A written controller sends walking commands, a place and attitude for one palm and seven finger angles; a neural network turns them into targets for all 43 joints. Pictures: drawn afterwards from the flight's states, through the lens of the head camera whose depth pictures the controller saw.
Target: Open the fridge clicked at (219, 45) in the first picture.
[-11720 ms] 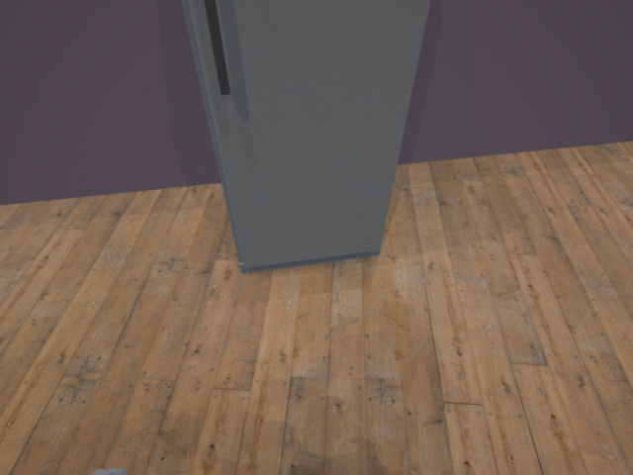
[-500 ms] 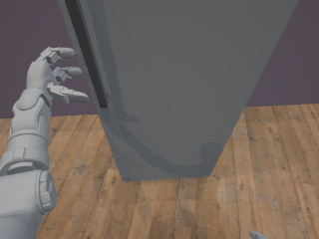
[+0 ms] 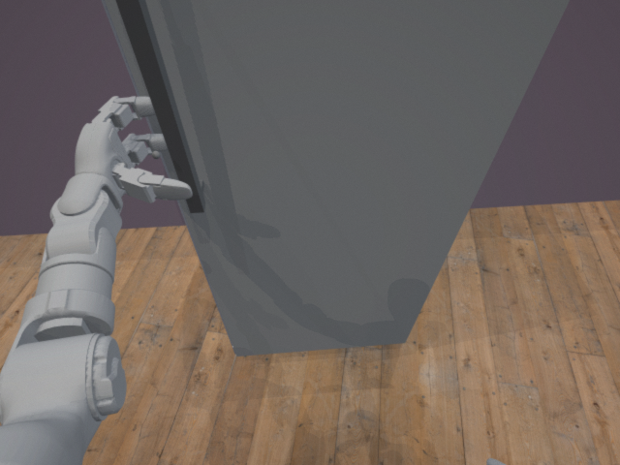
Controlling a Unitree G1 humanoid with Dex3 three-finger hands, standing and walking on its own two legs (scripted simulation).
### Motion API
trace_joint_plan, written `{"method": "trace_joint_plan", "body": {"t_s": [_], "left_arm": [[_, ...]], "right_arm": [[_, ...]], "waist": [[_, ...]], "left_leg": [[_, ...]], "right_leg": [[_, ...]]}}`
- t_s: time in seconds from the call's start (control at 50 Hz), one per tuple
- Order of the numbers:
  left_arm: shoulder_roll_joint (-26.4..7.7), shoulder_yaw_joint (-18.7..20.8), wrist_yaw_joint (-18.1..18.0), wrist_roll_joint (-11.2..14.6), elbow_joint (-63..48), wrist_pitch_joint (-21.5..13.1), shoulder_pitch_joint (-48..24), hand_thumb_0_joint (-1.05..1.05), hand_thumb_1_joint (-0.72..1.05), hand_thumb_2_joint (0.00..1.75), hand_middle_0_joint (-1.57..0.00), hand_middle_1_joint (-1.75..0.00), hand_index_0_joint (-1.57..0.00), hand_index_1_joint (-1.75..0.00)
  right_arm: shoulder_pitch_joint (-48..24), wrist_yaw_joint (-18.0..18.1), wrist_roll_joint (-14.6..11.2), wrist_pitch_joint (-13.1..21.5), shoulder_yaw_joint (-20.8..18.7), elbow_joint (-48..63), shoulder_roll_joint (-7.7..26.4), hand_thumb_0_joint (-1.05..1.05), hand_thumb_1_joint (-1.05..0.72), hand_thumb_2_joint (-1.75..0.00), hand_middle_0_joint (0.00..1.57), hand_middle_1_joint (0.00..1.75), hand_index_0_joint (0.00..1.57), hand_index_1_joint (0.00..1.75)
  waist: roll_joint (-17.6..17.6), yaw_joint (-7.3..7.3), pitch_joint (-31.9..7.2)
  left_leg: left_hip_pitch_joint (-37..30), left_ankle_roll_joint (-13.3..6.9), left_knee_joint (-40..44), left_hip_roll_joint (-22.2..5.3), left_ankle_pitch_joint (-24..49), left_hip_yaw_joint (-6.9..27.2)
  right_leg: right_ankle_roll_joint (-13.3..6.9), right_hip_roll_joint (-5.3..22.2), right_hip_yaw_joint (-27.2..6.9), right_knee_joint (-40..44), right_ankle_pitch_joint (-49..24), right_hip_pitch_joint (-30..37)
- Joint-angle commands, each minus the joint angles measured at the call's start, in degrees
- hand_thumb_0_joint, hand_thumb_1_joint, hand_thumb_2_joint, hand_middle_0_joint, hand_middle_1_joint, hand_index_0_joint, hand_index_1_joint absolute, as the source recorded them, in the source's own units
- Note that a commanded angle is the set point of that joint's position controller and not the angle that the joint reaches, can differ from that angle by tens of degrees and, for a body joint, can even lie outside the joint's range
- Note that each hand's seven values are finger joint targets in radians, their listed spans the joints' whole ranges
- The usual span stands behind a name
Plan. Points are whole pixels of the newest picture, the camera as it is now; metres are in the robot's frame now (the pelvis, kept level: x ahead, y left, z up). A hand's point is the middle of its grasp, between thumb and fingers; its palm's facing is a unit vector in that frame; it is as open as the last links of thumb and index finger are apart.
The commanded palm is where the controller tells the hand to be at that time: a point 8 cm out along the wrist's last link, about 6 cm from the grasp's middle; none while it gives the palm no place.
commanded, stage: feel for the door with the fingertips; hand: left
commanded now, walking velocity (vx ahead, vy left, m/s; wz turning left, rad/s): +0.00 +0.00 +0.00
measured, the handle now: (162, 77) +0.50 +0.19 +0.25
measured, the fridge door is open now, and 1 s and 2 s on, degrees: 0 0 0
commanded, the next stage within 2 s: slide the fingers in behind the handle in 0.18 s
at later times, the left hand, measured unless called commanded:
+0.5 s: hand (157, 150) +0.45 +0.20 +0.18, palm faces +0.10 -1.00 +0.01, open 13.8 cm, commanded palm +0.42 +0.25 +0.18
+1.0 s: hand (168, 155) +0.44 +0.19 +0.18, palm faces +0.09 -1.00 +0.02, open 14.0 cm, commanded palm +0.41 +0.23 +0.18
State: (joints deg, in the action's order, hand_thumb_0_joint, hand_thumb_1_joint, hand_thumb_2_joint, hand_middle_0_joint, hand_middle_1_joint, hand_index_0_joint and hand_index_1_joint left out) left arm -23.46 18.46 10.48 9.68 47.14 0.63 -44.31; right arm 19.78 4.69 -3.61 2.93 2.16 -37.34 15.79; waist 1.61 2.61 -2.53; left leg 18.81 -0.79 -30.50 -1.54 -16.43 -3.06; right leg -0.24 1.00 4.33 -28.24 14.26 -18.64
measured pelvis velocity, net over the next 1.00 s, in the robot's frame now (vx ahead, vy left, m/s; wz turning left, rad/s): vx -0.01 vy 0.00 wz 0.01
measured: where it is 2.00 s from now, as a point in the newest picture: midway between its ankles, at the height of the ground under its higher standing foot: outside the picture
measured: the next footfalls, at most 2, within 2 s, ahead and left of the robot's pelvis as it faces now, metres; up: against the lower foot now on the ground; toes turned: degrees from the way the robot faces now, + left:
none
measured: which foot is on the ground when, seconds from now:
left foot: down 0.00-1.00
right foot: down 0.00-1.00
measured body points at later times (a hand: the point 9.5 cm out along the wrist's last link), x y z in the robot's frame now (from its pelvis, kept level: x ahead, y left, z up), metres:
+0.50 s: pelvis -0.01 -0.01 +0.00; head +0.02 -0.01 +0.45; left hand +0.44 +0.26 +0.18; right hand +0.05 -0.27 -0.12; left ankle -0.01 +0.11 -0.74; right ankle +0.00 -0.12 -0.74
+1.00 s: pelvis -0.01 +0.00 +0.00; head +0.01 +0.00 +0.45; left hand +0.43 +0.24 +0.18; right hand +0.10 -0.25 -0.11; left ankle -0.01 +0.11 -0.74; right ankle +0.00 -0.12 -0.74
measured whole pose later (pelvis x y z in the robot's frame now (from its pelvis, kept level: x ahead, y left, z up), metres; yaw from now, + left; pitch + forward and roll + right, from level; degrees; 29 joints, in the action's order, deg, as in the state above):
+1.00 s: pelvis -0.01 +0.00 +0.00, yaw +0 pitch +4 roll -1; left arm -20.1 15.9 6.9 9.0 48.1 0.2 -46.3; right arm 17.1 4.5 -3.4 4.2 2.6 -37.4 15.0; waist 1.7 2.0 -2.5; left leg 19.0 -0.9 -30.9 -1.2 -15.8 -2.6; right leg -0.2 1.3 4.6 -28.7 13.9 -18.6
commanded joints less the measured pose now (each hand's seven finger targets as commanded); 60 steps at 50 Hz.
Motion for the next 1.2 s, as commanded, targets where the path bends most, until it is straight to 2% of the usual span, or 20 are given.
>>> {"method": "trace_joint_plan", "body": {"t_s": [0.0, 0.04, 0.08, 0.16, 0.22, 0.26, 0.3, 0.36, 0.4, 0.42, 0.48, 0.52, 0.66, 0.72, 0.84, 0.96, 1.02, 1.06, 1.12, 1.18], "left_arm": [[-13.9, 2.0, -2.2, -0.3, -17.0, -4.2, -30.0, 0.00, -0.50, 0.30, -0.30, -1.20, -0.30, -1.20], [-12.7, 1.3, -2.6, -0.3, -15.2, -4.2, -30.1, 0.00, -0.50, 0.30, -0.30, -1.20, -0.30, -1.20], [-15.7, 3.4, -2.8, -0.6, -10.4, -4.1, -30.2, 0.00, -0.50, 0.30, -0.30, -1.20, -0.30, -1.20], [-18.2, 3.8, -2.8, -2.1, -5.6, -5.5, -34.8, 0.00, -0.50, 0.30, -0.30, -1.20, -0.30, -1.20], [-16.3, 2.4, -1.6, -1.8, -6.5, -7.7, -36.3, 0.00, -0.50, 0.30, -0.30, -1.20, -0.30, -1.20], [-16.9, 2.9, -1.1, -1.1, -4.7, -8.7, -36.2, 0.00, -0.50, 0.30, -0.30, -1.20, -0.30, -1.20], [-17.9, 3.9, -0.5, -0.7, -2.2, -8.8, -35.2, 0.00, -0.50, 0.30, -0.30, -1.20, -0.30, -1.20], [-19.1, 4.3, 0.1, -0.9, -3.3, -9.4, -34.5, 0.00, -0.50, 0.30, -0.30, -1.20, -0.30, -1.20], [-17.4, 2.9, 0.4, -0.9, -5.0, -9.4, -34.1, 0.00, -0.50, 0.30, -0.30, -1.20, -0.30, -1.20], [-15.6, 1.9, 0.4, -0.6, -4.7, -9.1, -33.8, 0.00, -0.50, 0.30, -0.30, -1.20, -0.30, -1.20], [-19.1, 4.8, 0.3, -0.1, -5.6, -8.7, -32.6, 0.00, -0.50, 0.30, -0.30, -1.20, -0.30, -1.20], [-15.6, 2.2, 0.6, -0.2, -8.4, -8.3, -31.7, 0.00, -0.50, 0.30, -0.30, -1.20, -0.30, -1.20], [-15.9, 3.9, -0.6, 0.8, -11.7, -5.7, -26.5, 0.00, -0.50, 0.30, -0.30, -1.20, -0.30, -1.20], [-12.1, 0.2, -1.2, 0.2, -14.5, -5.2, -31.1, 0.00, -0.50, 0.30, -0.30, -1.20, -0.30, -1.20], [-8.7, -1.2, -2.8, 0.2, -13.9, -4.3, -29.9, 0.00, -0.50, 0.30, -0.30, -1.20, -0.30, -1.20], [-9.7, -0.3, -4.5, -0.6, -10.3, -3.9, -30.4, 0.00, -0.50, 0.30, -0.30, -1.20, -0.30, -1.20], [-8.1, -1.8, -5.0, -1.1, -11.9, -4.9, -33.7, 0.00, -0.50, 0.30, -0.30, -1.20, -0.30, -1.20], [-9.1, -0.5, -5.3, -1.1, -10.9, -5.4, -32.2, 0.00, -0.50, 0.30, -0.30, -1.20, -0.30, -1.20], [-7.5, -2.1, -5.4, -1.4, -9.9, -5.6, -34.3, 0.00, -0.50, 0.30, -0.30, -1.20, -0.30, -1.20], [-9.7, 0.0, -5.8, -1.5, -10.9, -6.0, -32.8, 0.00, -0.50, 0.30, -0.30, -1.20, -0.30, -1.20]], "right_arm": [[-0.8, 0.4, -0.1, 2.9, -3.3, 6.5, 7.6, 0.00, -0.90, -0.90, 0.20, 0.30, 0.20, 0.30], [-1.0, 0.5, -0.1, 3.0, -3.1, 6.1, 7.4, 0.00, -0.90, -0.90, 0.20, 0.30, 0.20, 0.30], [-0.2, 0.8, 0.0, 2.7, -3.0, 5.4, 8.0, 0.00, -0.90, -0.90, 0.20, 0.30, 0.20, 0.30], [0.7, 1.1, 0.2, 2.8, -3.0, 5.1, 8.2, 0.00, -0.90, -0.90, 0.20, 0.30, 0.20, 0.30], [0.9, 0.9, 0.2, 3.3, -2.9, 5.1, 7.7, 0.00, -0.90, -0.90, 0.20, 0.30, 0.20, 0.30], [1.8, 0.8, 0.3, 3.3, -3.1, 4.6, 8.1, 0.00, -0.90, -0.90, 0.20, 0.30, 0.20, 0.30], [1.6, 0.9, 0.1, 3.3, -3.0, 4.6, 8.4, 0.00, -0.90, -0.90, 0.20, 0.30, 0.20, 0.30], [1.9, 0.8, 0.0, 3.2, -3.2, 4.8, 8.6, 0.00, -0.90, -0.90, 0.20, 0.30, 0.20, 0.30], [1.4, 0.6, -0.1, 3.2, -3.0, 5.2, 8.2, 0.00, -0.90, -0.90, 0.20, 0.30, 0.20, 0.30], [1.4, 0.6, -0.1, 3.4, -3.1, 5.2, 8.2, 0.00, -0.90, -0.90, 0.20, 0.30, 0.20, 0.30], [1.7, 0.7, -0.1, 3.3, -3.4, 5.3, 8.7, 0.00, -0.90, -0.90, 0.20, 0.30, 0.20, 0.30], [1.1, 0.5, -0.1, 3.5, -3.4, 5.8, 8.3, 0.00, -0.90, -0.90, 0.20, 0.30, 0.20, 0.30], [0.2, 0.4, -0.2, 3.4, -3.6, 6.4, 8.4, 0.00, -0.90, -0.90, 0.20, 0.30, 0.20, 0.30], [-0.6, 0.4, -0.4, 3.7, -3.4, 6.2, 7.8, 0.00, -0.90, -0.90, 0.20, 0.30, 0.20, 0.30], [-1.5, 0.3, -0.2, 4.1, -3.2, 5.8, 7.4, 0.00, -0.90, -0.90, 0.20, 0.30, 0.20, 0.30], [-1.6, 0.4, 0.1, 3.5, -2.9, 5.5, 7.5, 0.00, -0.90, -0.90, 0.20, 0.30, 0.20, 0.30], [-2.0, 0.2, 0.1, 3.7, -2.8, 5.7, 7.0, 0.00, -0.90, -0.90, 0.20, 0.30, 0.20, 0.30], [-1.4, 0.2, 0.3, 3.7, -3.0, 5.7, 7.2, 0.00, -0.90, -0.90, 0.20, 0.30, 0.20, 0.30], [-1.6, 0.2, 0.2, 3.7, -2.9, 5.3, 6.9, 0.00, -0.90, -0.90, 0.20, 0.30, 0.20, 0.30], [-1.3, 0.1, 0.3, 3.6, -3.1, 5.5, 7.1, 0.00, -0.90, -0.90, 0.20, 0.30, 0.20, 0.30]], "waist": [[3.1, -0.07, -19.9], [1.9, 0.35, -18.5], [-2.0, 0.73, -16.4], [-1.4, 1.39, -16.4], [2.4, 1.42, -19.7], [-1.3, 1.84, -19.4], [-1.9, 1.49, -18.3], [0.0, 1.20, -19.7], [2.7, 0.90, -19.3], [1.3, 1.35, -18.7], [-0.7, 0.69, -19.5], [2.4, 0.46, -20.4], [-0.9, -0.37, -18.1], [2.2, 0.89, -17.1], [1.8, 0.45, -17.2], [-3.3, 0.70, -16.1], [0.4, 0.72, -17.8], [-1.7, 0.49, -18.7], [0.4, 0.89, -17.7], [0.3, 0.01, -20.4]], "left_leg": [[-11.1, -1.1, 2.6, 0.9, 19.2, 3.7], [-10.4, -1.1, 2.8, 0.8, 18.1, 3.6], [-7.3, -1.4, 3.2, 0.9, 14.9, 3.3], [-6.2, -1.6, 3.1, 1.1, 12.2, 3.3], [-8.5, -1.3, 2.2, 1.3, 15.5, 3.1], [-7.5, -1.5, 2.1, 1.2, 15.0, 3.5], [-5.9, -1.6, 2.2, 1.3, 12.9, 3.1], [-6.4, -1.7, 1.9, 1.4, 14.0, 2.9], [-6.7, -1.4, 2.2, 1.4, 14.2, 3.0], [-7.0, -1.5, 2.2, 1.3, 13.8, 3.1], [-6.2, -1.7, 2.4, 1.2, 13.2, 3.1], [-7.7, -1.4, 2.5, 1.3, 14.5, 3.0], [-7.0, -1.7, 2.9, 1.0, 14.2, 2.8], [-8.6, -1.4, 3.2, 0.9, 13.3, 3.4], [-10.0, -0.9, 3.1, 0.8, 14.6, 4.1], [-7.8, -1.3, 3.1, 0.9, 13.0, 4.0], [-9.4, -1.0, 2.8, 1.0, 14.5, 4.0], [-9.3, -1.2, 2.4, 1.0, 15.3, 4.1], [-8.7, -1.0, 2.6, 1.1, 14.4, 3.9], [-9.2, -1.0, 2.4, 1.1, 16.3, 3.8]], "right_leg": [[-1.5, -1.6, -1.9, 1.5, -18.1, 6.4], [-1.4, -1.6, -1.9, 1.8, -17.6, 5.9], [-1.0, -1.5, -2.2, 2.2, -16.1, 6.5], [-0.9, -1.1, -2.6, 2.4, -13.8, 5.9], [-1.2, -1.2, -2.8, 1.5, -17.4, 6.0], [-1.0, -1.4, -2.4, 1.6, -16.9, 6.6], [-0.9, -1.3, -2.9, 1.6, -16.2, 6.4], [-1.0, -1.2, -2.8, 1.3, -16.8, 7.0], [-1.1, -1.3, -2.7, 1.2, -16.7, 6.1], [-1.1, -1.5, -2.5, 1.4, -16.1, 5.3], [-0.9, -1.5, -2.7, 1.5, -15.9, 6.8], [-1.2, -1.5, -2.5, 1.3, -16.6, 6.5], [-1.1, -1.6, -2.2, 2.1, -15.7, 7.4], [-1.3, -1.7, -2.1, 2.3, -13.9, 4.6], [-1.5, -1.7, -1.6, 2.0, -13.8, 3.9], [-1.2, -1.4, -1.6, 2.2, -12.9, 4.8], [-1.4, -1.4, -1.9, 1.6, -14.2, 4.3], [-1.4, -1.5, -1.8, 1.5, -14.8, 5.2], [-1.4, -1.4, -2.0, 1.4, -14.4, 4.3], [-1.5, -1.5, -2.0, 1.0, -16.0, 6.3]]}}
